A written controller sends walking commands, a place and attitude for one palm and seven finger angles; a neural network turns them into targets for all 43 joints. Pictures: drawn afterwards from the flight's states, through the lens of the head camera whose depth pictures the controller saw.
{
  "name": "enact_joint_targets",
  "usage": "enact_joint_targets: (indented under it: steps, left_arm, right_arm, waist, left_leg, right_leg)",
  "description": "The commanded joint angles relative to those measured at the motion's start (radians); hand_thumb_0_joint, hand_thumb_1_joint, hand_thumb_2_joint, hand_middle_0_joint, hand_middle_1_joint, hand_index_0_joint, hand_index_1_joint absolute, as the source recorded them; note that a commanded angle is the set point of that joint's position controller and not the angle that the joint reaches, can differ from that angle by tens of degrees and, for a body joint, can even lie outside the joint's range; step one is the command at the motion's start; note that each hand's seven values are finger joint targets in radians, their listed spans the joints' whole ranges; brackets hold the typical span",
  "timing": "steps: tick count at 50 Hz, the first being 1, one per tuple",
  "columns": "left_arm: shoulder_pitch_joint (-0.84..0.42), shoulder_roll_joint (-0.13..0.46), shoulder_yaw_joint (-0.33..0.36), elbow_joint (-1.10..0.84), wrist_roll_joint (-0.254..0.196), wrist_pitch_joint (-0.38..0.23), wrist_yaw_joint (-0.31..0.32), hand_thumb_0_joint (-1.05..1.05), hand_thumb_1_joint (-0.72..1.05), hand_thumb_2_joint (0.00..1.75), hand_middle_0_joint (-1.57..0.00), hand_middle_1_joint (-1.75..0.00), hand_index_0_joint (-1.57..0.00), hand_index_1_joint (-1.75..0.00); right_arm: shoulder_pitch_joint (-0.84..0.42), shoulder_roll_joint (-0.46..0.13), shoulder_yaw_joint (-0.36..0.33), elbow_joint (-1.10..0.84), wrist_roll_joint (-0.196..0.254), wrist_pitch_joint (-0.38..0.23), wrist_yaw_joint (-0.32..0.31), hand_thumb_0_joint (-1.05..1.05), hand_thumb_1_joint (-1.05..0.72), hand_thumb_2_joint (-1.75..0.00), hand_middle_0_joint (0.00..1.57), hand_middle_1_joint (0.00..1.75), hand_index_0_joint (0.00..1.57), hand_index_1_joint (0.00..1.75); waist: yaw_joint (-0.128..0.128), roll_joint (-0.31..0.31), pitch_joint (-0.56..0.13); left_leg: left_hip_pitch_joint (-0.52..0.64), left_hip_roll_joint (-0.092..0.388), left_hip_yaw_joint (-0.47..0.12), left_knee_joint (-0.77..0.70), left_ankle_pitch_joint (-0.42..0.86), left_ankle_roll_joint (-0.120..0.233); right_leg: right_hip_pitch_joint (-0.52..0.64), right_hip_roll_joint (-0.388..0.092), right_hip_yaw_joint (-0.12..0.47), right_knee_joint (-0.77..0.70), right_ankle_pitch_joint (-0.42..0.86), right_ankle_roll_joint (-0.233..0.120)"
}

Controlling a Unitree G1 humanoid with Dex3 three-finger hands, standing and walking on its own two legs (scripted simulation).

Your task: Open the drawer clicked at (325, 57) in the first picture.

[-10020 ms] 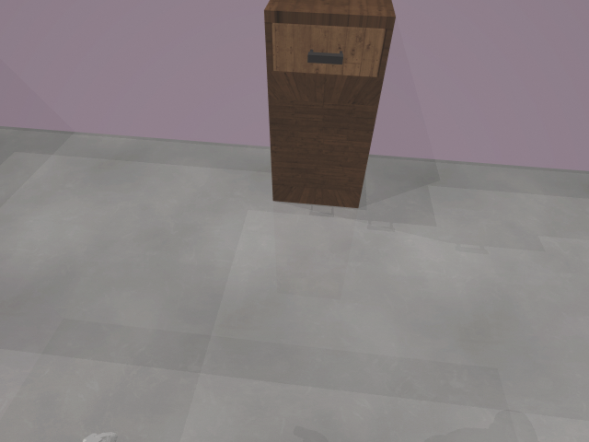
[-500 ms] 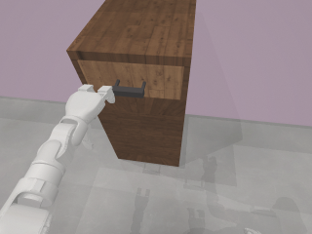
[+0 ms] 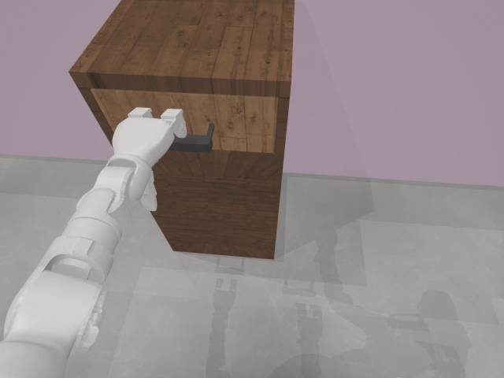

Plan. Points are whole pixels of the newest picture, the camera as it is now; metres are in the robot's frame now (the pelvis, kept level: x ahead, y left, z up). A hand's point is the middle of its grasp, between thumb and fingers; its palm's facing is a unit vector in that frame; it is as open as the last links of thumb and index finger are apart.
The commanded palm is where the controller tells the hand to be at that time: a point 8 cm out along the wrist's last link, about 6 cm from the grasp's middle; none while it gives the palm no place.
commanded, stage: move the hooked fingers above the handle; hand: left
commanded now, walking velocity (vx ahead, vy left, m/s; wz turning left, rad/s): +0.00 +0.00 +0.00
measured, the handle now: (185, 134) +0.59 +0.15 -0.01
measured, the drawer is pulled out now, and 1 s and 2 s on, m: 0.00 0.00 0.00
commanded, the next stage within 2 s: none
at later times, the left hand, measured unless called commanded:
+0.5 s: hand (181, 132) +0.54 +0.14 +0.05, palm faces -0.04 -0.01 -1.00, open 13.9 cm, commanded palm +0.52 +0.15 +0.10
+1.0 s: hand (178, 138) +0.53 +0.14 +0.05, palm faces -0.08 -0.01 -1.00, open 13.9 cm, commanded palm +0.52 +0.14 +0.11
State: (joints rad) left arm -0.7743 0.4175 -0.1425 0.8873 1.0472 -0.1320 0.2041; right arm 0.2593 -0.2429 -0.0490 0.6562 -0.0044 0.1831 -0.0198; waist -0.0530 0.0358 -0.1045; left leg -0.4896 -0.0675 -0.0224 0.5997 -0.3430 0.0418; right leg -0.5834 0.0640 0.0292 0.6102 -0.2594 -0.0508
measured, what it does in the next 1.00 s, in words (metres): stands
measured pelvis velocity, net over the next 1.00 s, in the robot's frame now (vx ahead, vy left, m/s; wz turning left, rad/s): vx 0.01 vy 0.01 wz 0.00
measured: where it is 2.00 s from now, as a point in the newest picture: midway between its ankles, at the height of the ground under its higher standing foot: outside the picture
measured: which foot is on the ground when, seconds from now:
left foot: down 0.00-1.00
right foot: down 0.00-1.00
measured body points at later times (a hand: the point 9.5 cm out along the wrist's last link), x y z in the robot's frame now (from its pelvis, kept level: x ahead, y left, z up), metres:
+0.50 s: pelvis +0.00 +0.01 -0.01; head +0.11 -0.01 +0.42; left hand +0.54 +0.14 +0.10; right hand -0.03 -0.26 -0.14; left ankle -0.04 +0.10 -0.72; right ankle +0.01 -0.09 -0.72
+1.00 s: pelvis +0.01 +0.01 -0.01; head +0.11 -0.01 +0.43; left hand +0.53 +0.14 +0.10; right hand +0.02 -0.26 -0.14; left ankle -0.04 +0.10 -0.72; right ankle +0.01 -0.09 -0.72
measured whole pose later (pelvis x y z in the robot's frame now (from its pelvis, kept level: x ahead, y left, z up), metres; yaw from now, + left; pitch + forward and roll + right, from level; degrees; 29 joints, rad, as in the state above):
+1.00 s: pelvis +0.01 +0.01 -0.01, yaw +0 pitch +20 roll +0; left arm -1.01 0.39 -0.17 1.14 1.05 0.00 0.24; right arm 0.33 -0.25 -0.05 0.69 -0.02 0.16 0.00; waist -0.14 0.06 -0.14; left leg -0.62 -0.06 -0.03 0.67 -0.38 0.05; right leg -0.70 0.07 0.02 0.64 -0.28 -0.05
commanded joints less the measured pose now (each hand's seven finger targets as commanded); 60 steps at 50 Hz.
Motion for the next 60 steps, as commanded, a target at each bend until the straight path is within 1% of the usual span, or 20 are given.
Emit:
enact_joint_targets:
  steps: [1, 9, 10, 12, 17, 21, 27, 29, 31, 35, 36, 40, 45, 48, 50, 52, 55, 56, 58, 60]
  left_arm:
    - [-0.507, 0.244, 0.113, -0.129, 0.015, 0.034, 0.085, 0.0, -0.5, 0.3, -0.3, -1.2, -0.3, -1.2]
    - [-0.699, 0.149, 0.017, -0.025, 0.001, 0.071, 0.068, 0.0, -0.5, 0.3, -0.3, -1.2, -0.3, -1.2]
    - [-0.708, 0.19, 0.05, -0.033, 0.002, 0.061, 0.069, 0.0, -0.5, 0.3, -0.3, -1.2, -0.3, -1.2]
    - [-0.725, 0.2, 0.059, -0.021, 0.011, 0.05, 0.08, 0.0, -0.5, 0.3, -0.3, -1.2, -0.3, -1.2]
    - [-0.733, 0.252, 0.101, 0.116, 0.031, 0.097, 0.123, 0.0, -0.5, 0.3, -0.3, -1.2, -0.3, -1.2]
    - [-0.798, 0.224, 0.066, 0.138, 0.045, 0.136, 0.128, 0.0, -0.5, 0.3, -0.3, -1.2, -0.3, -1.2]
    - [-0.759, 0.238, 0.078, 0.127, 0.034, 0.134, 0.089, 0.0, -0.5, 0.3, -0.3, -1.2, -0.3, -1.2]
    - [-0.761, 0.258, 0.101, 0.072, 0.034, 0.111, 0.089, 0.0, -0.5, 0.3, -0.3, -1.2, -0.3, -1.2]
    - [-0.763, 0.207, 0.064, 0.043, 0.033, 0.098, 0.096, 0.0, -0.5, 0.3, -0.3, -1.2, -0.3, -1.2]
    - [-0.764, 0.277, 0.112, 0.062, 0.035, 0.113, 0.127, 0.0, -0.5, 0.3, -0.3, -1.2, -0.3, -1.2]
    - [-0.768, 0.235, 0.082, 0.068, 0.039, 0.12, 0.133, 0.0, -0.5, 0.3, -0.3, -1.2, -0.3, -1.2]
    - [-0.765, 0.231, 0.086, 0.027, 0.027, 0.128, 0.128, 0.0, -0.5, 0.3, -0.3, -1.2, -0.3, -1.2]
    - [-0.708, 0.122, 0.0, 0.058, 0.01, 0.13, 0.074, 0.0, -0.5, 0.3, -0.3, -1.2, -0.3, -1.2]
    - [-0.736, 0.126, 0.002, 0.059, 0.007, 0.113, 0.07, 0.0, -0.5, 0.3, -0.3, -1.2, -0.3, -1.2]
    - [-0.789, 0.154, 0.02, 0.037, 0.006, 0.093, 0.081, 0.0, -0.5, 0.3, -0.3, -1.2, -0.3, -1.2]
    - [-0.797, 0.187, 0.049, 0.014, 0.019, 0.078, 0.099, 0.0, -0.5, 0.3, -0.3, -1.2, -0.3, -1.2]
    - [-0.781, 0.225, 0.079, 0.065, 0.035, 0.099, 0.133, 0.0, -0.5, 0.3, -0.3, -1.2, -0.3, -1.2]
    - [-0.77, 0.198, 0.06, 0.085, 0.035, 0.115, 0.138, 0.0, -0.5, 0.3, -0.3, -1.2, -0.3, -1.2]
    - [-0.745, 0.245, 0.092, 0.135, 0.035, 0.152, 0.142, 0.0, -0.5, 0.3, -0.3, -1.2, -0.3, -1.2]
    - [-0.767, 0.225, 0.062, 0.146, 0.032, 0.173, 0.124, 0.0, -0.5, 0.3, -0.3, -1.2, -0.3, -1.2]
  right_arm:
    - [0.085, -0.132, -0.052, -0.072, -0.012, -0.021, -0.006, 0.0, -0.9, -0.9, 0.2, 0.3, 0.2, 0.3]
    - [0.149, -0.146, -0.059, -0.037, -0.009, -0.035, -0.005, 0.0, -0.9, -0.9, 0.2, 0.3, 0.2, 0.3]
    - [0.164, -0.15, -0.061, -0.035, -0.011, -0.039, -0.007, 0.0, -0.9, -0.9, 0.2, 0.3, 0.2, 0.3]
    - [0.177, -0.147, -0.059, -0.032, -0.018, -0.044, -0.007, 0.0, -0.9, -0.9, 0.2, 0.3, 0.2, 0.3]
    - [0.208, -0.162, -0.05, -0.014, -0.025, -0.05, 0.001, 0.0, -0.9, -0.9, 0.2, 0.3, 0.2, 0.3]
    - [0.235, -0.168, -0.055, -0.015, -0.028, -0.052, 0.005, 0.0, -0.9, -0.9, 0.2, 0.3, 0.2, 0.3]
    - [0.257, -0.177, -0.054, -0.02, -0.028, -0.046, 0.001, 0.0, -0.9, -0.9, 0.2, 0.3, 0.2, 0.3]
    - [0.256, -0.176, -0.056, -0.025, -0.03, -0.047, 0.0, 0.0, -0.9, -0.9, 0.2, 0.3, 0.2, 0.3]
    - [0.262, -0.168, -0.059, -0.024, -0.032, -0.048, 0.002, 0.0, -0.9, -0.9, 0.2, 0.3, 0.2, 0.3]
    - [0.255, -0.176, -0.051, -0.015, -0.031, -0.041, 0.001, 0.0, -0.9, -0.9, 0.2, 0.3, 0.2, 0.3]
    - [0.249, -0.171, -0.053, -0.015, -0.031, -0.042, 0.002, 0.0, -0.9, -0.9, 0.2, 0.3, 0.2, 0.3]
    - [0.251, -0.168, -0.059, -0.013, -0.034, -0.04, 0.006, 0.0, -0.9, -0.9, 0.2, 0.3, 0.2, 0.3]
    - [0.229, -0.162, -0.058, -0.01, -0.02, -0.03, 0.009, 0.0, -0.9, -0.9, 0.2, 0.3, 0.2, 0.3]
    - [0.22, -0.162, -0.056, -0.008, -0.019, -0.03, 0.004, 0.0, -0.9, -0.9, 0.2, 0.3, 0.2, 0.3]
    - [0.221, -0.16, -0.055, -0.005, -0.022, -0.035, 0.0, 0.0, -0.9, -0.9, 0.2, 0.3, 0.2, 0.3]
    - [0.217, -0.154, -0.054, -0.012, -0.028, -0.04, 0.0, 0.0, -0.9, -0.9, 0.2, 0.3, 0.2, 0.3]
    - [0.209, -0.153, -0.049, -0.016, -0.032, -0.038, 0.001, 0.0, -0.9, -0.9, 0.2, 0.3, 0.2, 0.3]
    - [0.206, -0.153, -0.046, -0.016, -0.031, -0.037, 0.002, 0.0, -0.9, -0.9, 0.2, 0.3, 0.2, 0.3]
    - [0.202, -0.161, -0.041, -0.018, -0.027, -0.033, 0.002, 0.0, -0.9, -0.9, 0.2, 0.3, 0.2, 0.3]
    - [0.202, -0.163, -0.042, -0.022, -0.022, -0.032, -0.001, 0.0, -0.9, -0.9, 0.2, 0.3, 0.2, 0.3]
  waist:
    - [-0.016, -0.018, -0.435]
    - [-0.108, -0.032, -0.408]
    - [-0.099, -0.022, -0.448]
    - [-0.096, 0.006, -0.482]
    - [-0.11, -0.009, -0.438]
    - [-0.136, 0.019, -0.511]
    - [-0.124, 0.012, -0.519]
    - [-0.111, 0.032, -0.557]
    - [-0.117, 0.044, -0.554]
    - [-0.113, 0.021, -0.509]
    - [-0.121, 0.03, -0.498]
    - [-0.113, 0.044, -0.571]
    - [-0.123, 0.0, -0.475]
    - [-0.139, -0.009, -0.424]
    - [-0.144, -0.003, -0.441]
    - [-0.126, 0.044, -0.5]
    - [-0.121, 0.027, -0.499]
    - [-0.127, 0.024, -0.494]
    - [-0.12, -0.004, -0.486]
    - [-0.133, -0.017, -0.494]
  left_leg:
    - [0.056, 0.017, 0.03, -0.004, 0.413, -0.004]
    - [0.067, 0.023, 0.015, 0.024, 0.377, 0.004]
    - [0.065, 0.023, 0.014, 0.028, 0.375, 0.005]
    - [0.059, 0.022, 0.012, 0.04, 0.402, 0.002]
    - [-0.038, 0.024, 0.018, 0.059, 0.376, 0.0]
    - [-0.016, 0.029, 0.017, 0.084, 0.412, 0.0]
    - [-0.008, 0.04, 0.013, 0.08, 0.435, 0.002]
    - [0.027, 0.043, 0.011, 0.086, 0.484, -0.002]
    - [0.051, 0.048, 0.002, 0.085, 0.492, -0.006]
    - [-0.001, 0.041, 0.01, 0.071, 0.446, -0.002]
    - [0.003, 0.04, 0.013, 0.07, 0.438, -0.002]
    - [0.076, 0.046, 0.008, 0.079, 0.541, -0.008]
    - [0.075, 0.046, 0.008, 0.056, 0.517, -0.006]
    - [0.056, 0.041, 0.01, 0.05, 0.444, -0.001]
    - [0.048, 0.037, 0.01, 0.053, 0.435, 0.0]
    - [0.064, 0.033, 0.01, 0.069, 0.461, -0.003]
    - [0.023, 0.029, 0.014, 0.081, 0.469, -0.007]
    - [0.016, 0.029, 0.015, 0.082, 0.468, -0.006]
    - [-0.027, 0.026, 0.025, 0.078, 0.434, -0.002]
    - [-0.041, 0.025, 0.031, 0.075, 0.416, 0.001]
  right_leg:
    - [0.316, -0.038, 0.023, -0.006, 0.384, 0.0]
    - [0.205, -0.027, 0.015, -0.019, 0.326, 0.008]
    - [0.221, -0.028, 0.019, -0.011, 0.328, 0.009]
    - [0.22, -0.027, 0.02, 0.008, 0.35, 0.006]
    - [0.18, -0.02, 0.012, 0.029, 0.338, 0.006]
    - [0.165, -0.015, 0.01, 0.042, 0.356, 0.009]
    - [0.177, -0.013, 0.009, 0.038, 0.367, 0.01]
    - [0.184, -0.012, 0.009, 0.042, 0.383, 0.006]
    - [0.161, -0.01, 0.002, 0.041, 0.368, 0.007]
    - [0.18, -0.013, 0.005, 0.034, 0.36, 0.007]
    - [0.17, -0.012, 0.004, 0.03, 0.353, 0.007]
    - [0.201, -0.014, 0.002, 0.033, 0.416, 0.01]
    - [0.185, -0.015, 0.001, 0.004, 0.405, 0.013]
    - [0.161, -0.018, 0.003, -0.004, 0.364, 0.013]
    - [0.169, -0.021, 0.008, 0.003, 0.371, 0.014]
    - [0.178, -0.022, 0.011, 0.024, 0.383, 0.009]
    - [0.186, -0.021, 0.008, 0.04, 0.398, 0.01]
    - [0.182, -0.02, 0.005, 0.042, 0.403, 0.01]
    - [0.212, -0.022, 0.011, 0.04, 0.41, 0.014]
    - [0.234, -0.026, 0.015, 0.034, 0.428, 0.02]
